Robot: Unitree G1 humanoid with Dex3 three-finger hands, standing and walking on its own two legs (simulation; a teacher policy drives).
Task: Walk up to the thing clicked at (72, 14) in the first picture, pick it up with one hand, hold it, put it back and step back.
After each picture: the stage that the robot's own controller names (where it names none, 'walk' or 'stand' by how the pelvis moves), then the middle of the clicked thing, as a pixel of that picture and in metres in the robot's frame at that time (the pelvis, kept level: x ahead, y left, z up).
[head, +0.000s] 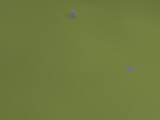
stand; (73, 14) +2.00 +0.17 -0.72
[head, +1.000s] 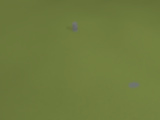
walk; (75, 26) +1.87 +0.25 -0.72
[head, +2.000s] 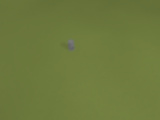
walk; (71, 45) +1.30 +0.23 -0.72
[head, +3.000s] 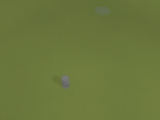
walk; (65, 82) +0.83 +0.21 -0.71
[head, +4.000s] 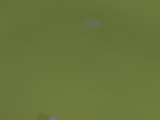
walk; out of the picture +0.46 +0.20 -0.70
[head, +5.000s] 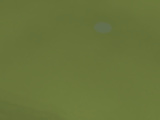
stand; out of the picture +0.39 +0.21 -0.72
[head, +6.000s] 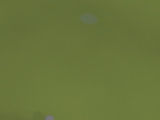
stand; out of the picture +0.43 +0.19 -0.71
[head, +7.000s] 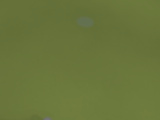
stand; out of the picture +0.43 +0.22 -0.70
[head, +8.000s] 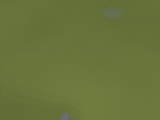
stand; (66, 119) +0.41 +0.19 -0.69
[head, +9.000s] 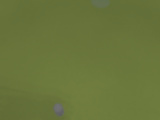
stand; (58, 109) +0.43 +0.20 -0.70
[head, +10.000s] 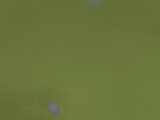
stand; (54, 109) +0.44 +0.25 -0.68
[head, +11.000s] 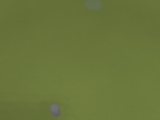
walk; (55, 110) +0.45 +0.23 -0.68
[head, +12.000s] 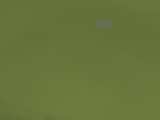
stand; out of the picture +0.41 +0.23 -0.70
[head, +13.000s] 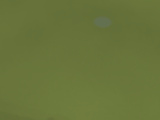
stand; out of the picture +0.40 +0.19 -0.69
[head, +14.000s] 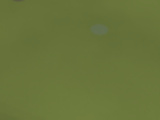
stand; out of the picture +0.37 +0.18 -0.73
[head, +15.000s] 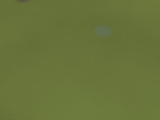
stand; out of the picture +0.35 +0.17 -0.72
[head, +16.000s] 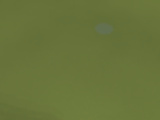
stand; out of the picture +0.35 +0.17 -0.73
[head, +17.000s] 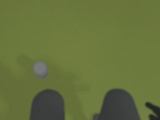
go down; (41, 70) +0.43 +0.19 -0.39
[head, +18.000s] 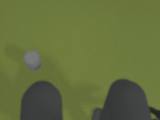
go down; (33, 61) +0.45 +0.21 -0.30
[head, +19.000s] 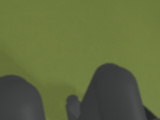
close in; out of the picture +0.43 +0.25 -0.23
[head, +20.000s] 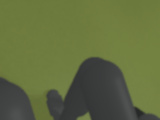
close; out of the picture +0.43 +0.27 -0.23
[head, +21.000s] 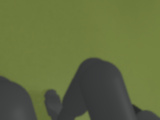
lift; out of the picture +0.41 +0.25 -0.23
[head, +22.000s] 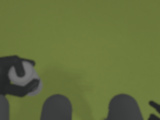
lift; (27, 80) +0.33 +0.20 -0.05
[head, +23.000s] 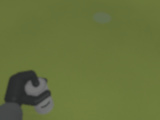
hold; (40, 96) +0.31 +0.17 -0.01
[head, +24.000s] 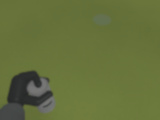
hold; (42, 95) +0.32 +0.16 -0.01
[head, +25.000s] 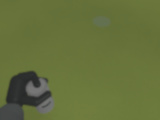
hold; (41, 96) +0.32 +0.17 -0.01
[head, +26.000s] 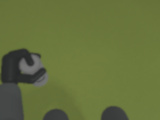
crouch; (35, 71) +0.39 +0.17 -0.07
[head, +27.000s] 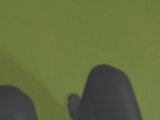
lower; out of the picture +0.46 +0.25 -0.18
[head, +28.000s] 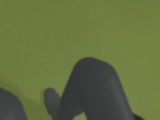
lower; out of the picture +0.44 +0.28 -0.23
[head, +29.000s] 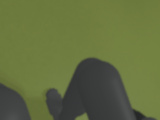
lower; out of the picture +0.43 +0.28 -0.23
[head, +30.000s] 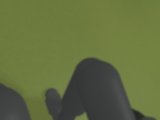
lower; out of the picture +0.44 +0.28 -0.23
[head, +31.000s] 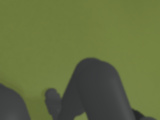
lower; out of the picture +0.44 +0.28 -0.24
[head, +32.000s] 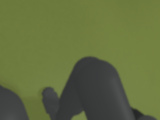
open; out of the picture +0.43 +0.28 -0.23
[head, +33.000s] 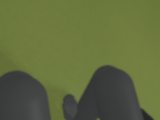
stand; out of the picture +0.43 +0.26 -0.25
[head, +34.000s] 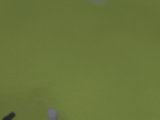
stand; (52, 115) +0.40 +0.18 -0.61
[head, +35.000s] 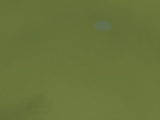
stand; out of the picture +0.38 +0.18 -0.67
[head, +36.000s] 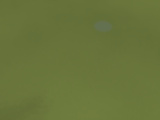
stand; out of the picture +0.38 +0.17 -0.67
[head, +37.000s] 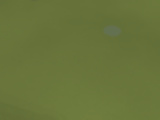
stand; out of the picture +0.39 +0.16 -0.72
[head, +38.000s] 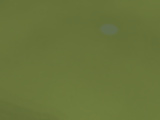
stand; out of the picture +0.38 +0.17 -0.73
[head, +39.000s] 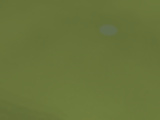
walk; out of the picture +0.36 +0.18 -0.73
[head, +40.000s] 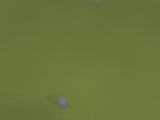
walk; (63, 103) +0.48 +0.18 -0.69
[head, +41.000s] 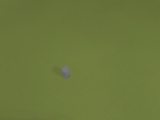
walk; (66, 72) +0.76 +0.20 -0.70
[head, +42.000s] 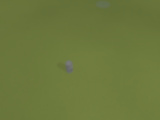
stand; (69, 66) +1.02 +0.20 -0.70
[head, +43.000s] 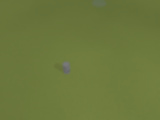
stand; (66, 67) +0.99 +0.19 -0.73
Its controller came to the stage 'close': yes
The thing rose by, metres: 0.70
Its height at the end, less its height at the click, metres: +0.00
